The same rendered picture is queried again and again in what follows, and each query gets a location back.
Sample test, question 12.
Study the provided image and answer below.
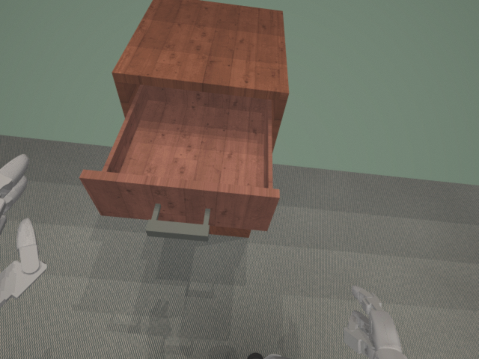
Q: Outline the robot right hand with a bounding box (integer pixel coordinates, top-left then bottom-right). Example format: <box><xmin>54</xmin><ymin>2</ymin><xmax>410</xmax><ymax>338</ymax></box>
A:
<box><xmin>344</xmin><ymin>285</ymin><xmax>402</xmax><ymax>359</ymax></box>

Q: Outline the drawer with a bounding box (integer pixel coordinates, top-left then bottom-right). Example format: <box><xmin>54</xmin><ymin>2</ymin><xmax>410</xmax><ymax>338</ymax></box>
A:
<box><xmin>79</xmin><ymin>85</ymin><xmax>280</xmax><ymax>231</ymax></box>

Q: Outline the robot left hand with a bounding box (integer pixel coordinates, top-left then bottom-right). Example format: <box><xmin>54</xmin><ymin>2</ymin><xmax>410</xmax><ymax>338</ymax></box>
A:
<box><xmin>0</xmin><ymin>154</ymin><xmax>47</xmax><ymax>307</ymax></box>

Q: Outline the handle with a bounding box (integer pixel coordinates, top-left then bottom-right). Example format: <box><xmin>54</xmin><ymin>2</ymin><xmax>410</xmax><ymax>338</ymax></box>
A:
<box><xmin>145</xmin><ymin>203</ymin><xmax>210</xmax><ymax>242</ymax></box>

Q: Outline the cabinet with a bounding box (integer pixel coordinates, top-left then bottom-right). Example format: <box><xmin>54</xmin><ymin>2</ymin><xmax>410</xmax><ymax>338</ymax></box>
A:
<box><xmin>112</xmin><ymin>0</ymin><xmax>289</xmax><ymax>238</ymax></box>

